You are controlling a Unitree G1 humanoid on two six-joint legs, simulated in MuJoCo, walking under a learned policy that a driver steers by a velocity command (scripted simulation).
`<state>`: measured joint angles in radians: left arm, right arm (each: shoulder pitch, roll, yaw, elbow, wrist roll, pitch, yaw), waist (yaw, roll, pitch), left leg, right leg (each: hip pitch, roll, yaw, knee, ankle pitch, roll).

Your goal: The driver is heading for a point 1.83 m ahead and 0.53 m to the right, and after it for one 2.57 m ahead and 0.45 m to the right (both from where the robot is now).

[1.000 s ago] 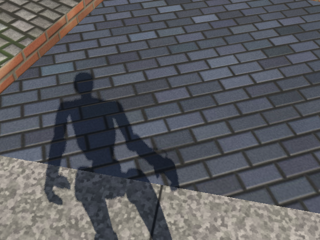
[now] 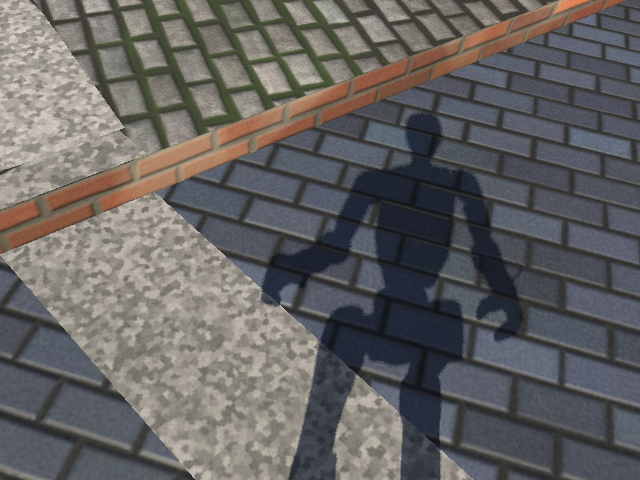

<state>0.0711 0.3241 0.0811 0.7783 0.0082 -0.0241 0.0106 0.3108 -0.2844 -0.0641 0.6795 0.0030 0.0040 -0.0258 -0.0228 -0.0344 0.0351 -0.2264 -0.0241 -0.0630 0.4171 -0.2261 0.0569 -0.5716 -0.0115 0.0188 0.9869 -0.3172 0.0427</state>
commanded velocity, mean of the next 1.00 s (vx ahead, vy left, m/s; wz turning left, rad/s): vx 0.02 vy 0.00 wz -0.11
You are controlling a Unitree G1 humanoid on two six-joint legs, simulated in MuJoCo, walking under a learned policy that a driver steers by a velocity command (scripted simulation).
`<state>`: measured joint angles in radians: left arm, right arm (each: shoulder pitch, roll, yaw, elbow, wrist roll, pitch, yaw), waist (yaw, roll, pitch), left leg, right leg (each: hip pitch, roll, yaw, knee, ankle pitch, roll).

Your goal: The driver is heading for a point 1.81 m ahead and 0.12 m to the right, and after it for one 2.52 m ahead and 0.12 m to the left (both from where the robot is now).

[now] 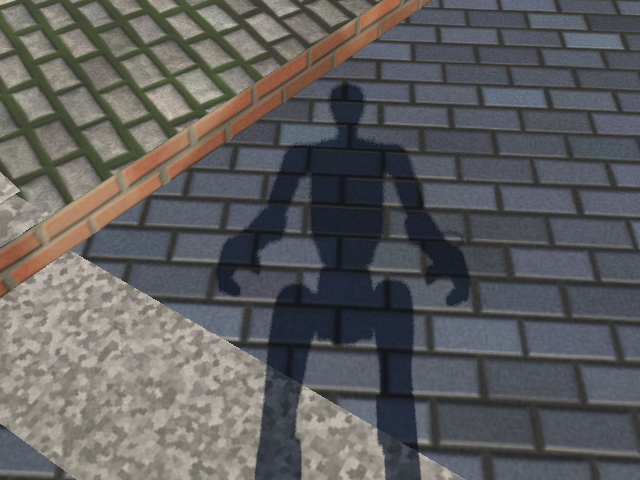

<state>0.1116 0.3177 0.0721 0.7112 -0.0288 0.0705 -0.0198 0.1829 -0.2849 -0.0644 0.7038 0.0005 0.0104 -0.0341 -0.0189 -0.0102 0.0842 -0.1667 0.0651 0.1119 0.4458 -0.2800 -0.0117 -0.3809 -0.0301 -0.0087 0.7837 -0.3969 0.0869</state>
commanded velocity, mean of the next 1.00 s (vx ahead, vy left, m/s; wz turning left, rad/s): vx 0.00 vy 0.00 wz -0.27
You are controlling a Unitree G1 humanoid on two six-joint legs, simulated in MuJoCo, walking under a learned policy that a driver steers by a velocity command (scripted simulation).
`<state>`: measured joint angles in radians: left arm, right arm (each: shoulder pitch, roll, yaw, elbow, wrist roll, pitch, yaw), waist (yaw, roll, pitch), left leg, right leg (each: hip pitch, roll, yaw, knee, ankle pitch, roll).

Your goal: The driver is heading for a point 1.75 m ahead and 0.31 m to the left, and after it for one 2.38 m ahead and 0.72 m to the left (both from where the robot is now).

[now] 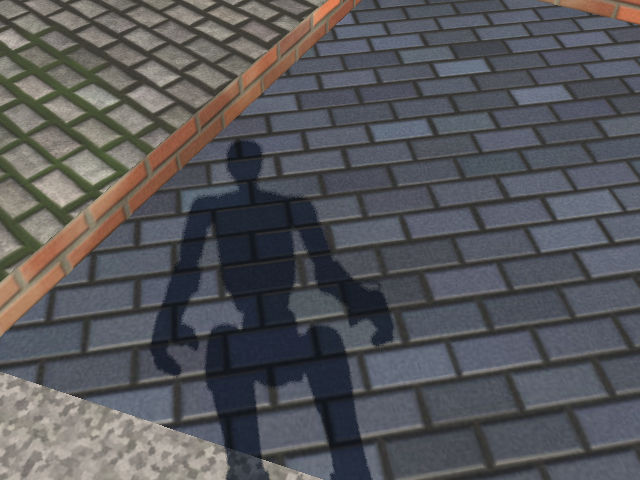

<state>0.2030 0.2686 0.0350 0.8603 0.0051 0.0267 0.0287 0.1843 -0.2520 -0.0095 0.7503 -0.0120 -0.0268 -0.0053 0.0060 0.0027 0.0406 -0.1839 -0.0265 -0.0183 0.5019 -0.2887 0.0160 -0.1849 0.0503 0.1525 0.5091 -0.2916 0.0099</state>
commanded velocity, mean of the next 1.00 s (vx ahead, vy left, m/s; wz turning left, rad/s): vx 0.18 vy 0.00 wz -0.01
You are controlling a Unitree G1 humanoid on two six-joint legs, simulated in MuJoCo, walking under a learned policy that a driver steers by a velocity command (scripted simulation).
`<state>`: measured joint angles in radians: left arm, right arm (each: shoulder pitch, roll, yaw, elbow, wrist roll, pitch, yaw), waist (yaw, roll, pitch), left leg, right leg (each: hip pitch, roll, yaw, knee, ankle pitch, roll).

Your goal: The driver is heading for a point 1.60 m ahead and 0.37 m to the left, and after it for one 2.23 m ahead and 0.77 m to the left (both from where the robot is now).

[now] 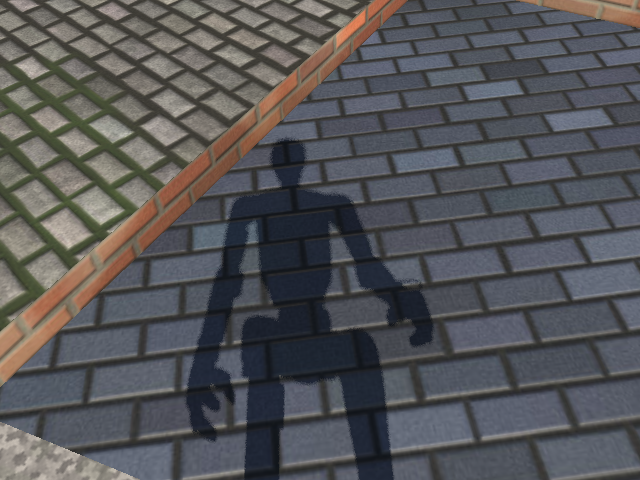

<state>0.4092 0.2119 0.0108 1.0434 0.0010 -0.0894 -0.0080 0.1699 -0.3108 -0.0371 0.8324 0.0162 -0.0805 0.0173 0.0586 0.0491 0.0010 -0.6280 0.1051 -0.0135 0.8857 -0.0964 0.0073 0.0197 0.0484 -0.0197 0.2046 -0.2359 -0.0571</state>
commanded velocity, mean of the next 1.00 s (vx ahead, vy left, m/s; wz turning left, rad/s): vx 0.49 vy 0.00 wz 0.00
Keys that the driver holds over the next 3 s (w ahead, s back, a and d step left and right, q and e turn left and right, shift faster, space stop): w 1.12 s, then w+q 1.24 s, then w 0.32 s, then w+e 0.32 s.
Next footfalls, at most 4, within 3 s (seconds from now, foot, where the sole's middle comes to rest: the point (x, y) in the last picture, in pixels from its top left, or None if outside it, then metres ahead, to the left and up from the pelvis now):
0.22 left None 0.33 0.13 -0.78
0.76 right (422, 434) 0.62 -0.11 -0.78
1.32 left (323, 314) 0.93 0.12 -0.78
1.82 right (376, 225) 1.24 -0.01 -0.78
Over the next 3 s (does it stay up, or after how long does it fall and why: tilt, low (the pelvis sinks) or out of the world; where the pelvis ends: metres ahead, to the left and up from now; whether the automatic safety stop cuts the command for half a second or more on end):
stays up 1.57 0.36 -0.01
